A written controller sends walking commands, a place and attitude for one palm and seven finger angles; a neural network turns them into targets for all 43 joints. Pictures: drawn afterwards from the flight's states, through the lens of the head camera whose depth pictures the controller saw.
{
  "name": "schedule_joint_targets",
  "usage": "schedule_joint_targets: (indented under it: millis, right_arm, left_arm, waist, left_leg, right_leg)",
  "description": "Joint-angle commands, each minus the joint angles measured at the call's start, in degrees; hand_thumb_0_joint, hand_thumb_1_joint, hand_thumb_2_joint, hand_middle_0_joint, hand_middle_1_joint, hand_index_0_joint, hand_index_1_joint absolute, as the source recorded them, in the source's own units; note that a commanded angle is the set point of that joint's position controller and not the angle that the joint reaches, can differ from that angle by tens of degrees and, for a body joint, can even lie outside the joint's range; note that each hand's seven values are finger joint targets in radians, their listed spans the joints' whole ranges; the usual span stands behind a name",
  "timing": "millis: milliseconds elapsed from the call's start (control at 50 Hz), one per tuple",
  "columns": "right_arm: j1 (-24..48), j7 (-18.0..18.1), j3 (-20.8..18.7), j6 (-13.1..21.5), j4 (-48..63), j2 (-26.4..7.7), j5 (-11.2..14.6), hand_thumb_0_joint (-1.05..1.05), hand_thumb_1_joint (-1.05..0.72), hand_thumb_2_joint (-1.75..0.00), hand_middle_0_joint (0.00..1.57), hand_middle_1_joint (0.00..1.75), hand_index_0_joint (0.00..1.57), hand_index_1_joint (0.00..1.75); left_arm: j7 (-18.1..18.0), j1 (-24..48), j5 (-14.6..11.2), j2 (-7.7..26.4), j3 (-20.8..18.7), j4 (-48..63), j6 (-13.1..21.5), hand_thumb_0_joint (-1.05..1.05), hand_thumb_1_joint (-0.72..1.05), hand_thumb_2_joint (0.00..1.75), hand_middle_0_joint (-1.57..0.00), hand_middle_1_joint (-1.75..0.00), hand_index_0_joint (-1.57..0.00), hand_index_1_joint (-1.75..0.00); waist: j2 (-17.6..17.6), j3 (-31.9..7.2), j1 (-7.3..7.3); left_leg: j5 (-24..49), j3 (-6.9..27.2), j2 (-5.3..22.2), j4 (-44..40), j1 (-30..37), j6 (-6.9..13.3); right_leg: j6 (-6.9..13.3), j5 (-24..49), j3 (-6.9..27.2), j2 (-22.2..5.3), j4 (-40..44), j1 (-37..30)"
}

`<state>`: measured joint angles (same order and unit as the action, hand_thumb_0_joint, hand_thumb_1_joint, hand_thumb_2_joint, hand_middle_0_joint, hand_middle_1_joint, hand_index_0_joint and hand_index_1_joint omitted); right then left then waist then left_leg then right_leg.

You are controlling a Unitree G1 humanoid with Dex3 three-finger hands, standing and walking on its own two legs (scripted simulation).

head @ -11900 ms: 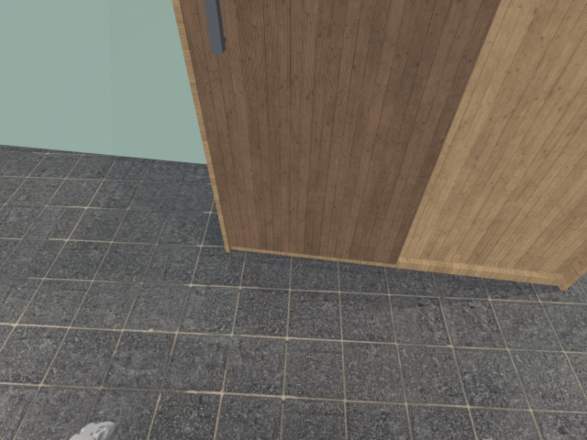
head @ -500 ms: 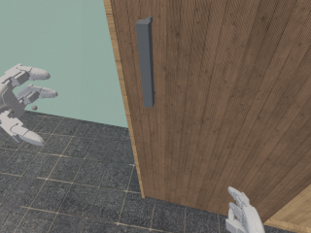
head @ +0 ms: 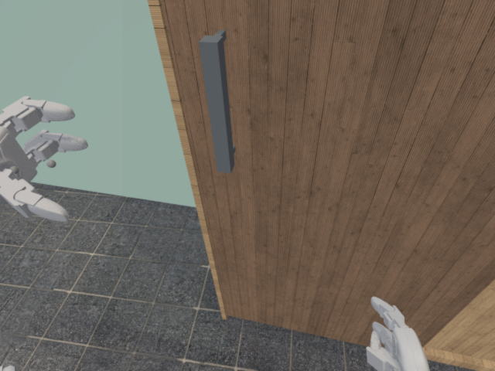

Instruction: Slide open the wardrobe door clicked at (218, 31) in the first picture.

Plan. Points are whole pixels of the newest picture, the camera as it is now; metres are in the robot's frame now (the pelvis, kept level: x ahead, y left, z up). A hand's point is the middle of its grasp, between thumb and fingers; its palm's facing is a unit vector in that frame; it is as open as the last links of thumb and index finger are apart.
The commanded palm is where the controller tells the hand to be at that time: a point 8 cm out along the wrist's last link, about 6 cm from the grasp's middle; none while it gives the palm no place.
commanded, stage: raise the hand with hooked fingers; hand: left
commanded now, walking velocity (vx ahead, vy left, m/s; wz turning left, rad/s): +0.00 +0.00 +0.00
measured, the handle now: (223, 107) +0.47 +0.10 +0.23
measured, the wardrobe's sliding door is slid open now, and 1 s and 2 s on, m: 0.00 0.00 0.00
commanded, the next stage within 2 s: move the hooked fingers beside the handle in 0.06 s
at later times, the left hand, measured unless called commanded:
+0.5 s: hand (80, 152) +0.31 +0.27 +0.24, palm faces -0.02 -0.99 -0.12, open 14.0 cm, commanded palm +0.28 +0.30 +0.25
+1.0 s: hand (127, 134) +0.37 +0.22 +0.23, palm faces -0.06 -1.00 -0.08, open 14.0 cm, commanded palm +0.34 +0.27 +0.24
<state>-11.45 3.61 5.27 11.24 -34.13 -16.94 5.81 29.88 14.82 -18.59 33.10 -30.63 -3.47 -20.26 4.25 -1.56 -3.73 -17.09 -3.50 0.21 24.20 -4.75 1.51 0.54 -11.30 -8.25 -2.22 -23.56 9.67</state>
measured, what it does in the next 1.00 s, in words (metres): stands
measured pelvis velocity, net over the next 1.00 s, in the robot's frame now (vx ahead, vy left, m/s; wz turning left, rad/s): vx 0.01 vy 0.01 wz -0.01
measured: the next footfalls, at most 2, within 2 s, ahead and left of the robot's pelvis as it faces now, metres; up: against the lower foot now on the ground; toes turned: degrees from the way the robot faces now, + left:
none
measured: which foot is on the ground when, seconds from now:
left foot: down 0.00-1.00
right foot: down 0.00-1.00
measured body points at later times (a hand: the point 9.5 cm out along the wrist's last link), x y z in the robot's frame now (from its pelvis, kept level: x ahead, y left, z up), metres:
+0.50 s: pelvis -0.01 +0.01 +0.00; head -0.03 -0.02 +0.45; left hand +0.31 +0.32 +0.25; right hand +0.18 -0.22 -0.07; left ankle -0.04 +0.10 -0.74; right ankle +0.02 -0.11 -0.74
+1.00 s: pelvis +0.01 +0.01 +0.00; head +0.00 -0.01 +0.45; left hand +0.37 +0.28 +0.24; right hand +0.18 -0.22 -0.08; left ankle -0.04 +0.10 -0.74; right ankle +0.02 -0.11 -0.74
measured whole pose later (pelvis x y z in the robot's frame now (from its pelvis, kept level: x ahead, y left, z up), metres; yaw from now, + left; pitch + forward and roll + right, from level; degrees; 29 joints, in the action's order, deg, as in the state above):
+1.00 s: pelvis +0.01 +0.01 +0.00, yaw -1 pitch +0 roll +0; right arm -12.1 4.4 4.6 7.9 -35.2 -16.0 5.4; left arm 21.4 29.1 -14.6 26.5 -19.8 -13.8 -20.1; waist 3.6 -2.0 -1.4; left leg -17.2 -4.2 -0.6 23.7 -6.5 2.2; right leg -0.2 -11.6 -7.3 -2.9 -24.2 12.2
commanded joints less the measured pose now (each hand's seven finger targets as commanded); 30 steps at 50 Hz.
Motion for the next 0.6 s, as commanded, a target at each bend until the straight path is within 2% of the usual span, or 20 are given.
schedule_joint_targets:
  millis: [0,40,60,80,120,180,200,240,280,300,320,380,400,440,460,480,500,520,560,580]
  right_arm:
    - [8.57,0.41,-2.44,3.18,9.48,-5.89,0.41,0.0,-0.9,-0.9,0.2,0.3,0.2,0.3]
    - [9.02,0.39,-2.43,3.27,9.69,-5.88,0.46,0.0,-0.9,-0.9,0.2,0.3,0.2,0.3]
    - [8.97,0.4,-2.43,3.35,9.71,-5.78,0.41,0.0,-0.9,-0.9,0.2,0.3,0.2,0.3]
    - [8.97,0.25,-2.46,3.11,9.64,-5.71,0.31,0.0,-0.9,-0.9,0.2,0.3,0.2,0.3]
    - [9.05,0.25,-2.35,3.1,9.61,-5.79,0.38,0.0,-0.9,-0.9,0.2,0.3,0.2,0.3]
    - [8.66,0.34,-2.59,2.96,8.78,-6.06,0.37,0.0,-0.9,-0.9,0.2,0.3,0.2,0.3]
    - [8.72,0.43,-2.45,2.9,8.96,-6.21,0.46,0.0,-0.9,-0.9,0.2,0.3,0.2,0.3]
    - [8.64,0.77,-2.42,3.22,8.92,-5.89,0.55,0.0,-0.9,-0.9,0.2,0.3,0.2,0.3]
    - [8.21,1.01,-2.49,3.19,8.63,-5.71,0.48,0.0,-0.9,-0.9,0.2,0.3,0.2,0.3]
    - [8.17,1.18,-2.39,3.12,8.67,-5.99,0.43,0.0,-0.9,-0.9,0.2,0.3,0.2,0.3]
    - [8.03,1.35,-2.46,3.13,8.43,-5.77,0.46,0.0,-0.9,-0.9,0.2,0.3,0.2,0.3]
    - [7.46,1.39,-2.53,2.76,8.03,-5.8,0.28,0.0,-0.9,-0.9,0.2,0.3,0.2,0.3]
    - [7.59,1.3,-2.47,2.8,8.52,-5.9,0.11,0.0,-0.9,-0.9,0.2,0.3,0.2,0.3]
    - [7.35,1.25,-2.45,2.66,8.57,-5.56,0.15,0.0,-0.9,-0.9,0.2,0.3,0.2,0.3]
    - [7.14,1.16,-2.61,2.64,8.77,-5.75,0.12,0.0,-0.9,-0.9,0.2,0.3,0.2,0.3]
    - [7.25,0.89,-2.6,2.33,8.89,-5.65,-0.03,0.0,-0.9,-0.9,0.2,0.3,0.2,0.3]
    - [7.27,0.83,-2.57,2.04,9.14,-5.67,0.1,0.0,-0.9,-0.9,0.2,0.3,0.2,0.3]
    - [7.38,0.75,-2.5,1.95,9.25,-5.43,0.02,0.0,-0.9,-0.9,0.2,0.3,0.2,0.3]
    - [6.44,0.7,-2.9,1.42,8.78,-5.99,0.1,0.0,-0.9,-0.9,0.2,0.3,0.2,0.3]
    - [6.3,0.53,-3.04,1.01,8.88,-6.16,0.07,0.0,-0.9,-0.9,0.2,0.3,0.2,0.3]
  left_arm:
    - [0.55,18.11,-1.84,18.26,-5.14,9.5,2.95,0.0,-0.5,0.3,-0.3,-1.2,-0.3,-1.2]
    - [0.66,19.19,-1.96,18.32,-4.99,10.53,3.27,0.0,-0.5,0.3,-0.3,-1.2,-0.3,-1.2]
    - [0.68,19.3,-1.88,18.5,-5.05,10.69,3.38,0.0,-0.5,0.3,-0.3,-1.2,-0.3,-1.2]
    - [0.54,17.45,-2.14,19.09,-5.91,10.47,3.4,0.0,-0.5,0.3,-0.3,-1.2,-0.3,-1.2]
    - [0.41,18.28,-2.07,18.76,-5.73,9.65,3.41,0.0,-0.5,0.3,-0.3,-1.2,-0.3,-1.2]
    - [0.34,18.43,-2.09,18.08,-4.86,5.8,3.06,0.0,-0.5,0.3,-0.3,-1.2,-0.3,-1.2]
    - [0.34,21.0,-1.8,18.15,-4.3,6.46,3.16,0.0,-0.5,0.3,-0.3,-1.2,-0.3,-1.2]
    - [-0.12,25.61,-1.02,15.69,-0.67,6.17,3.51,0.0,-0.5,0.3,-0.3,-1.2,-0.3,-1.2]
    - [-0.7,26.09,-0.55,15.76,-0.1,5.17,3.9,0.0,-0.5,0.3,-0.3,-1.2,-0.3,-1.2]
    - [-0.89,28.89,-0.05,16.4,0.09,5.24,4.22,0.0,-0.5,0.3,-0.3,-1.2,-0.3,-1.2]
    - [-1.1,31.3,0.37,15.38,1.51,4.58,4.56,0.0,-0.5,0.3,-0.3,-1.2,-0.3,-1.2]
    - [-2.02,30.44,0.78,16.55,0.47,1.77,5.09,0.0,-0.5,0.3,-0.3,-1.2,-0.3,-1.2]
    - [-2.28,32.49,0.84,16.51,0.39,2.8,5.55,0.0,-0.5,0.3,-0.3,-1.2,-0.3,-1.2]
    - [-2.72,33.85,1.14,14.6,2.12,1.87,5.93,0.0,-0.5,0.3,-0.3,-1.2,-0.3,-1.2]
    - [-3.14,32.3,1.15,15.73,0.45,1.64,5.96,0.0,-0.5,0.3,-0.3,-1.2,-0.3,-1.2]
    - [-3.2,30.57,1.13,15.52,0.61,1.8,5.73,0.0,-0.5,0.3,-0.3,-1.2,-0.3,-1.2]
    - [-3.5,32.11,1.49,16.4,0.04,3.07,5.7,0.0,-0.5,0.3,-0.3,-1.2,-0.3,-1.2]
    - [-3.7,32.35,1.4,13.83,2.02,2.06,5.29,0.0,-0.5,0.3,-0.3,-1.2,-0.3,-1.2]
    - [-4.26,29.97,1.5,14.59,0.64,-1.83,4.4,0.0,-0.5,0.3,-0.3,-1.2,-0.3,-1.2]
    - [-4.53,28.75,1.46,15.27,-0.05,-1.38,4.14,0.0,-0.5,0.3,-0.3,-1.2,-0.3,-1.2]
  waist:
    - [-0.78,-10.84,0.62]
    - [-0.3,-10.53,0.51]
    - [1.27,-10.46,0.45]
    - [1.4,-10.28,-0.02]
    - [-0.89,-9.97,0.32]
    - [-0.43,-7.9,0.6]
    - [-0.22,-8.62,0.93]
    - [0.18,-8.08,1.83]
    - [1.3,-8.58,1.72]
    - [0.85,-9.91,2.03]
    - [1.46,-9.67,2.61]
    - [0.84,-9.51,1.96]
    - [0.55,-11.37,1.89]
    - [1.62,-10.96,2.2]
    - [1.03,-11.96,1.55]
    - [0.82,-12.36,1.0]
    - [1.26,-13.69,1.17]
    - [1.1,-12.55,1.54]
    - [-1.62,-11.2,1.4]
    - [-2.51,-11.33,0.8]
  left_leg:
    - [17.14,4.3,-0.24,-2.54,-0.21,0.09]
    - [16.92,4.82,-0.37,-2.75,-0.21,0.03]
    - [17.13,4.79,-0.45,-2.77,0.28,-0.02]
    - [17.41,4.66,-0.41,-2.46,0.21,-0.09]
    - [16.43,4.9,-0.32,-2.93,-0.64,-0.05]
    - [14.29,4.75,-0.13,-2.8,-1.14,-0.05]
    - [13.82,4.72,-0.16,-3.04,-1.16,-0.09]
    - [12.27,5.14,-0.17,-3.4,-0.58,-0.14]
    - [12.15,5.06,-0.03,-3.05,-0.01,-0.2]
    - [11.71,5.15,-0.21,-3.24,-0.38,-0.14]
    - [11.61,5.15,-0.14,-3.31,-0.09,-0.16]
    - [12.03,5.51,0.06,-3.35,-0.61,-0.3]
    - [12.32,5.74,-0.06,-3.57,-0.76,-0.33]
    - [13.37,5.82,0.06,-3.67,-0.17,-0.54]
    - [14.64,5.92,0.11,-3.57,-0.16,-0.67]
    - [16.07,5.7,0.19,-3.32,-0.32,-0.66]
    - [16.45,5.27,0.17,-3.48,-0.2,-0.65]
    - [16.79,5.46,0.25,-3.48,-0.47,-0.76]
    - [16.05,5.33,0.43,-3.5,-1.82,-0.74]
    - [17.57,5.37,0.53,-3.49,-2.23,-0.81]
  right_leg:
    - [0.54,13.75,4.03,0.42,1.6,-5.29]
    - [0.53,13.17,3.6,0.63,1.46,-4.73]
    - [0.67,12.98,3.51,0.68,1.32,-4.16]
    - [0.85,13.2,3.95,0.55,1.72,-4.69]
    - [0.58,12.27,3.4,0.71,1.62,-4.28]
    - [0.69,9.77,4.17,0.43,2.32,-2.88]
    - [0.66,9.32,4.06,0.41,2.13,-2.73]
    - [0.58,7.26,3.73,0.65,2.12,-0.86]
    - [0.86,6.76,4.34,0.47,2.42,-1.17]
    - [0.78,6.47,4.33,0.37,2.24,-1.7]
    - [0.75,6.34,4.17,0.47,2.16,-1.14]
    - [1.09,6.12,4.21,0.42,2.32,-1.71]
    - [1.15,6.66,4.28,0.21,1.78,-2.69]
    - [1.26,7.61,3.89,0.4,1.29,-1.79]
    - [1.35,8.62,3.67,0.4,0.88,-2.67]
    - [1.5,9.87,3.97,0.34,1.02,-3.69]
    - [1.36,10.58,4.02,0.21,0.83,-4.34]
    - [1.38,11.11,3.86,0.3,0.58,-3.46]
    - [1.24,10.58,3.6,0.43,0.43,-2.82]
    - [1.4,11.63,3.6,0.35,0.55,-4.08]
